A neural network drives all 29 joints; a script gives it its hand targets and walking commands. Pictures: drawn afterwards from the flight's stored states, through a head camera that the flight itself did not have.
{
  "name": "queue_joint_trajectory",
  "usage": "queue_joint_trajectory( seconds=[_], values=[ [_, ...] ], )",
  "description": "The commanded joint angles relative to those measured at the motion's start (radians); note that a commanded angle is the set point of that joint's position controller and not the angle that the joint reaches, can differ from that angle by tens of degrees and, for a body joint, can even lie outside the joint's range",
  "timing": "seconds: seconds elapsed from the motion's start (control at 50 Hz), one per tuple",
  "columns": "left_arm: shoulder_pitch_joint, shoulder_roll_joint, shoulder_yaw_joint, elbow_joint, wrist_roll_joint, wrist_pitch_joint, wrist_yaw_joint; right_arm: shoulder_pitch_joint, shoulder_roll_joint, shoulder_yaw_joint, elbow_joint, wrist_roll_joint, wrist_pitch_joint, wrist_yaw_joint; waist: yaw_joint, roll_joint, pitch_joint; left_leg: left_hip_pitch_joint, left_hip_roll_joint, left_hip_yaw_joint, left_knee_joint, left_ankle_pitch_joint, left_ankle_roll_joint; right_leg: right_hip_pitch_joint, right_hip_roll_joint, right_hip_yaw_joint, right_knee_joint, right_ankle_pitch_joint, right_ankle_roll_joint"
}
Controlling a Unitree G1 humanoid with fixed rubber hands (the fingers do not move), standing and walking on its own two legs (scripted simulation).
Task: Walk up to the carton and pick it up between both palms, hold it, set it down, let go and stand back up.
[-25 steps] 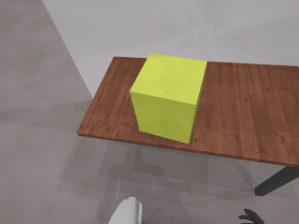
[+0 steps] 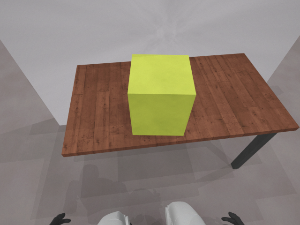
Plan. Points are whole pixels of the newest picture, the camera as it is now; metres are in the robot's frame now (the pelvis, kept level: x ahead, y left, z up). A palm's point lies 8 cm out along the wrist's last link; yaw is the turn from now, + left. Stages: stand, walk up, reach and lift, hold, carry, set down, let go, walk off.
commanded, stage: walk up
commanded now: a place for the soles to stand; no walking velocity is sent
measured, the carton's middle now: (159, 97) +0.55 -0.03 -0.06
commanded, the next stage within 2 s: none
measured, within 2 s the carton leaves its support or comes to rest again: neither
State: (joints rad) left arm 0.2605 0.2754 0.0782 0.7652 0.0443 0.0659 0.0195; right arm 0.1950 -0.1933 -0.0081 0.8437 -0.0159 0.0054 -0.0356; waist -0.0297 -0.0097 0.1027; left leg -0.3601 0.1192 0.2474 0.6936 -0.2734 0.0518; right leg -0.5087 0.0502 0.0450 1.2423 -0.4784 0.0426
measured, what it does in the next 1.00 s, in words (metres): steps on the spot: right foot, then left foot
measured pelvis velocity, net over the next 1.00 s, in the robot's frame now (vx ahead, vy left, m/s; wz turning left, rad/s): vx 0.05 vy -0.03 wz -0.09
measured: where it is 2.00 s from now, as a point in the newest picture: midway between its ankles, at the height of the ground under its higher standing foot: outside the picture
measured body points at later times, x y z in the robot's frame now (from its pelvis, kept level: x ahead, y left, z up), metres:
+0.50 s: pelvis +0.01 -0.03 +0.00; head +0.00 -0.05 +0.45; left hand +0.08 +0.19 -0.13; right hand -0.01 -0.29 -0.14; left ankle +0.03 +0.09 -0.71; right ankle -0.02 -0.17 -0.72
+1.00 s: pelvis +0.05 -0.03 +0.02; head +0.06 -0.04 +0.46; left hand +0.17 +0.19 -0.12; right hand +0.08 -0.27 -0.13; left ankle +0.04 +0.09 -0.72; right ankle +0.00 -0.15 -0.72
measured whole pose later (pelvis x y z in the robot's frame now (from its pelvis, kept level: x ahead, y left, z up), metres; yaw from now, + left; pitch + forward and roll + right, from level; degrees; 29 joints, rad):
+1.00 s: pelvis +0.05 -0.03 +0.02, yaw -5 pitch -1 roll +0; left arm 0.19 0.19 -0.02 0.90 0.02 -0.01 0.02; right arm 0.27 -0.19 0.00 0.95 -0.01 0.00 0.00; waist -0.01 0.01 0.03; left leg -0.20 -0.01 0.01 0.56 -0.34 0.01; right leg -0.19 -0.05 -0.03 0.57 -0.36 0.02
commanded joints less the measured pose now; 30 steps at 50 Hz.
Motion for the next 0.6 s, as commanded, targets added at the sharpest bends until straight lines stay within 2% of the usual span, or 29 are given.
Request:
queue_joint_trajectory(
  seconds=[0.0, 0.02, 0.04, 0.06, 0.08, 0.1, 0.12, 0.14, 0.16, 0.18, 0.2, 0.22, 0.24, 0.26, 0.28, 0.3, 0.32, 0.34, 0.38, 0.4, 0.42, 0.44, 0.46, 0.48, 0.5, 0.52, 0.54, 0.56, 0.58],
  values=[
    [-0.028, 0.061, 0.018, -0.071, -0.006, -0.014, -0.036, 0.051, -0.214, -0.051, -0.056, -0.034, -0.039, -0.025, -0.029, 0.088, -0.025, 0.212, 0.375, -0.433, -0.468, -0.406, 0.173, -0.157, -0.098, 0.063, -0.24, -0.104, 0.003],
    [-0.006, 0.034, 0.003, -0.075, -0.014, -0.023, -0.038, 0.061, -0.219, -0.053, -0.056, -0.036, -0.037, -0.021, -0.02, 0.094, -0.063, 0.21, 0.36, -0.386, -0.448, -0.383, 0.162, -0.119, -0.089, 0.033, -0.314, -0.112, -0.008],
    [-0.008, 0.026, 0.0, -0.072, -0.012, -0.031, -0.041, 0.071, -0.23, -0.048, -0.051, -0.029, -0.034, -0.015, -0.026, 0.142, -0.096, 0.176, 0.335, -0.298, -0.44, -0.379, 0.141, -0.045, -0.089, -0.002, -0.364, -0.087, -0.019],
    [0.014, 0.029, -0.002, -0.052, -0.021, -0.038, -0.048, 0.049, -0.224, -0.052, -0.052, -0.032, -0.028, -0.008, -0.018, 0.167, -0.102, 0.115, 0.31, -0.273, -0.444, -0.41, 0.124, 0.042, -0.075, -0.034, -0.367, -0.081, -0.019],
    [0.069, 0.019, 0.0, -0.037, -0.029, -0.047, -0.052, 0.013, -0.241, -0.052, -0.054, -0.032, -0.018, -0.001, 0.017, 0.229, -0.128, 0.052, 0.279, -0.187, -0.423, -0.406, 0.093, 0.157, -0.068, -0.064, -0.449, -0.033, -0.033],
    [0.118, 0.019, 0.002, -0.026, -0.026, -0.054, -0.051, 0.002, -0.249, -0.054, -0.057, -0.035, -0.007, 0.007, 0.036, 0.197, -0.132, -0.041, 0.254, -0.134, -0.372, -0.407, 0.071, 0.274, -0.046, -0.108, -0.509, 0.096, -0.052],
    [0.183, 0.018, 0.011, -0.008, -0.027, -0.069, -0.045, -0.023, -0.228, -0.04, -0.045, -0.034, 0.005, 0.017, 0.078, 0.134, -0.141, -0.084, 0.208, -0.085, -0.279, -0.412, 0.038, 0.369, -0.034, -0.117, -0.612, 0.215, -0.067],
    [0.228, 0.051, 0.02, 0.014, -0.037, -0.077, -0.039, -0.01, -0.186, -0.023, -0.043, -0.036, 0.014, 0.025, 0.094, 0.056, -0.181, -0.12, 0.136, -0.034, -0.179, -0.427, -0.002, 0.439, -0.017, -0.089, -0.626, 0.255, -0.082],
    [0.272, 0.086, 0.023, 0.02, -0.041, -0.079, -0.028, -0.006, -0.142, -0.006, -0.052, -0.03, 0.026, 0.036, 0.118, -0.011, -0.184, -0.181, 0.079, 0.005, -0.035, -0.457, -0.041, 0.45, -0.092, 0.079, -0.701, 0.15, -0.116],
    [0.252, 0.137, 0.026, 0.001, -0.036, -0.084, -0.012, 0.022, -0.091, 0.012, -0.065, -0.016, 0.039, 0.048, 0.113, -0.179, -0.123, -0.227, 0.003, -0.025, 0.153, -0.46, -0.084, 0.286, -0.276, 0.462, -0.896, -0.178, -0.196],
    [0.164, 0.163, 0.029, -0.012, -0.047, -0.076, 0.014, 0.078, -0.129, -0.004, -0.059, -0.017, 0.057, 0.053, 0.074, -0.092, -0.069, -0.165, 0.003, -0.139, 0.282, -0.442, -0.072, 0.092, -0.374, 0.601, -1.007, -0.431, -0.274],
    [0.099, 0.176, 0.024, -0.015, -0.057, -0.07, 0.034, 0.091, -0.158, -0.006, -0.052, -0.008, 0.067, 0.058, 0.058, -0.07, 0.015, -0.099, 0.011, -0.194, 0.318, -0.386, -0.072, -0.089, -0.389, 0.585, -1.061, -0.539, -0.283],
    [0.039, 0.147, 0.011, -0.024, -0.052, -0.068, 0.041, 0.119, -0.137, -0.007, -0.045, -0.004, 0.072, 0.065, 0.029, -0.126, 0.051, -0.076, 0.008, -0.205, 0.318, -0.371, -0.07, -0.106, -0.353, 0.497, -1.07, -0.51, -0.259],
    [0.011, 0.124, 0.003, -0.028, -0.032, -0.071, 0.042, 0.126, -0.139, -0.006, -0.026, -0.01, 0.064, 0.065, 0.015, -0.148, 0.068, -0.115, -0.012, -0.211, 0.261, -0.336, -0.064, -0.023, -0.294, 0.401, -1.03, -0.407, -0.213],
    [0.016, 0.115, 0.0, -0.032, -0.025, -0.08, 0.043, 0.129, -0.131, -0.01, -0.012, -0.014, 0.052, 0.064, 0.018, -0.132, 0.049, -0.165, -0.02, -0.218, 0.239, -0.275, -0.063, 0.073, -0.286, 0.366, -0.98, -0.253, -0.206],
    [0.019, 0.103, -0.006, -0.025, -0.027, -0.089, 0.043, 0.142, -0.135, -0.01, 0.005, -0.012, 0.04, 0.06, 0.02, -0.132, 0.027, -0.205, -0.017, -0.238, 0.221, -0.216, -0.06, 0.156, -0.297, 0.352, -0.943, -0.142, -0.204],
    [0.044, 0.093, -0.008, -0.026, -0.026, -0.099, 0.039, 0.143, -0.141, -0.015, -0.006, -0.021, 0.029, 0.058, 0.037, -0.175, -0.007, -0.221, -0.02, -0.24, 0.214, -0.187, -0.07, 0.215, -0.3, 0.356, -0.938, -0.093, -0.213],
    [0.065, 0.082, -0.002, -0.013, -0.026, -0.107, 0.035, 0.118, -0.146, -0.017, -0.006, -0.02, 0.021, 0.053, 0.048, -0.159, 0.019, -0.236, -0.026, -0.264, 0.195, -0.186, -0.073, 0.254, -0.3, 0.377, -0.924, -0.004, -0.213],
    [0.065, 0.075, -0.011, -0.003, -0.024, -0.114, 0.025, 0.111, -0.137, -0.015, -0.016, -0.022, 0.011, 0.044, 0.054, -0.199, 0.007, -0.158, -0.031, -0.261, 0.124, -0.182, -0.077, 0.225, -0.314, 0.346, -0.919, 0.026, -0.219],
    [0.063, 0.086, -0.005, 0.007, -0.01, -0.108, 0.022, 0.144, -0.134, -0.023, -0.03, -0.017, 0.007, 0.043, 0.049, -0.163, -0.03, -0.082, -0.049, -0.24, 0.034, -0.189, -0.066, 0.223, -0.313, 0.313, -0.881, -0.022, -0.234],
    [0.049, 0.068, -0.012, 0.003, -0.003, -0.105, 0.022, 0.145, -0.151, -0.028, -0.018, -0.016, 0.006, 0.042, 0.035, -0.151, -0.026, -0.07, -0.057, -0.259, -0.021, -0.147, -0.055, 0.232, -0.309, 0.314, -0.864, 0.015, -0.235],
    [0.029, 0.079, -0.016, 0.007, 0.0, -0.099, 0.02, 0.176, -0.132, -0.022, -0.017, -0.015, -0.001, 0.039, 0.012, -0.157, -0.024, 0.016, -0.065, -0.245, -0.167, -0.066, -0.053, 0.188, -0.287, 0.252, -0.825, 0.04, -0.208],
    [0.022, 0.067, -0.021, 0.01, 0.006, -0.098, 0.013, 0.225, -0.131, -0.026, -0.005, -0.015, -0.011, 0.037, -0.012, -0.095, -0.06, 0.15, -0.079, -0.257, -0.273, 0.066, -0.051, 0.125, -0.263, 0.226, -0.77, 0.075, -0.171],
    [0.029, 0.023, -0.042, 0.013, 0.001, -0.098, 0.004, 0.258, -0.16, -0.041, 0.002, -0.013, -0.023, 0.038, -0.022, 0.011, -0.078, 0.244, -0.027, -0.361, -0.319, 0.133, -0.036, 0.073, -0.187, 0.128, -0.659, 0.098, -0.111],
    [0.063, -0.036, -0.063, 0.016, -0.007, -0.098, -0.002, 0.275, -0.199, -0.055, 0.004, -0.014, -0.031, 0.034, 0.002, 0.168, -0.072, 0.277, 0.092, -0.551, -0.383, 0.132, 0.002, 0.01, -0.105, 0.02, -0.49, 0.078, -0.068],
    [0.085, -0.052, -0.071, 0.0, -0.006, -0.093, 0.001, 0.232, -0.228, -0.061, -0.001, 0.004, -0.028, 0.03, 0.019, 0.156, -0.05, 0.211, 0.169, -0.679, -0.421, 0.007, 0.069, -0.013, -0.055, -0.047, -0.478, -0.024, -0.043],
    [0.087, -0.039, -0.06, 0.018, -0.003, -0.089, 0.011, 0.213, -0.22, -0.058, 0.016, 0.008, -0.021, 0.031, 0.03, 0.143, -0.037, 0.136, 0.185, -0.676, -0.4, -0.004, 0.104, 0.09, -0.085, -0.039, -0.542, -0.025, -0.043],
    [0.041, -0.026, -0.058, 0.01, -0.003, -0.092, 0.017, 0.179, -0.193, -0.049, 0.011, 0.006, -0.02, 0.035, 0.031, 0.123, -0.009, 0.121, 0.166, -0.611, -0.379, 0.113, 0.092, 0.118, -0.094, -0.042, -0.594, 0.062, -0.049],
    [0.029, -0.021, -0.062, 0.022, -0.01, -0.102, 0.015, 0.149, -0.169, -0.042, 0.01, 0.005, -0.018, 0.035, 0.033, 0.13, -0.037, 0.145, 0.104, -0.492, -0.333, 0.234, 0.076, 0.161, -0.106, -0.023, -0.646, 0.146, -0.058]
  ],
)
